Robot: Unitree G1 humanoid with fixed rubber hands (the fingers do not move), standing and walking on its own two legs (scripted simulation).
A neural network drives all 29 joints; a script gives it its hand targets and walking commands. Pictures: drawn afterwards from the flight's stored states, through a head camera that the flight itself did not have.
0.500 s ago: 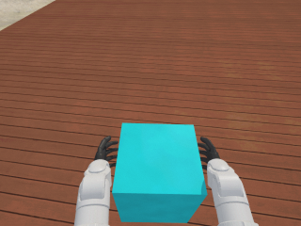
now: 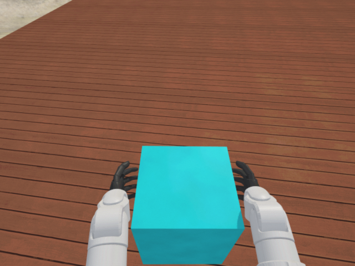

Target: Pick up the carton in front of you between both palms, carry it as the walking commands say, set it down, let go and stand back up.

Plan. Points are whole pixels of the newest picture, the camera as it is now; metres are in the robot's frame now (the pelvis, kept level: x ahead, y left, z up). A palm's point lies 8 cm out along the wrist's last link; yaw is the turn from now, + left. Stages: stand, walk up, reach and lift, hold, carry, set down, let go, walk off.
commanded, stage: carry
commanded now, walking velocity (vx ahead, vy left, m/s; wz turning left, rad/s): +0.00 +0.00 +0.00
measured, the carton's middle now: (183, 207) +0.30 +0.01 -0.05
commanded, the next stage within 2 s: hold in 0.04 s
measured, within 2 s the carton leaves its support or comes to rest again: neither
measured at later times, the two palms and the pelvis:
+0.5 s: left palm (130, 185) +0.32 +0.13 +0.02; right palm (254, 196) +0.29 -0.16 +0.01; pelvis -0.04 +0.03 -0.01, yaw -6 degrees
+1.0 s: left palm (144, 207) +0.38 +0.14 -0.20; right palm (233, 216) +0.34 -0.16 -0.22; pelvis -0.05 +0.04 -0.14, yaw -6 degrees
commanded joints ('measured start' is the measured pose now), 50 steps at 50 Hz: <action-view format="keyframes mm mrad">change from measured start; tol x16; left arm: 1 -408 -872 -530 -64 -224 -20 -219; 10 -379 -839 -435 47 -186 -54 -261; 17 -730 -975 -229 324 -31 -122 -268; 21 -854 -811 16 563 54 -160 -254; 28 -860 -644 179 522 187 -310 -166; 41 -1034 -893 -290 420 -89 -602 -196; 50 -977 -919 -383 368 -102 -489 -208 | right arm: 1 -446 866 528 -86 234 -45 224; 9 -387 885 495 -86 194 -74 215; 16 -819 941 334 240 140 -138 308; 30 -910 540 -181 588 -181 -354 224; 37 -945 716 20 613 -96 -543 237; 44 -1068 845 413 316 139 -603 213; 50 -1093 883 413 369 123 -517 222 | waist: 1 -9 10 -239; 22 17 7 101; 36 -13 -31 -321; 44 35 -48 -1118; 50 69 -13 -989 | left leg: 1 84 97 -82 -58 113 -8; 3 165 -194 -233 -114 288 34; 7 185 -171 -284 -131 339 30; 21 -109 -135 -262 -88 -322 60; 43 -497 -229 -217 565 342 -26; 50 -738 -250 -206 689 137 -19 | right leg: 1 102 -124 113 -106 168 6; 3 316 104 273 -125 442 -6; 9 523 89 273 -133 371 14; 13 394 97 252 -134 -62 8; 21 226 116 244 -46 -301 2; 35 -292 166 213 315 -12 -12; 42 -366 189 175 609 378 37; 48 -396 202 188 699 228 50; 50 -626 212 160 724 159 58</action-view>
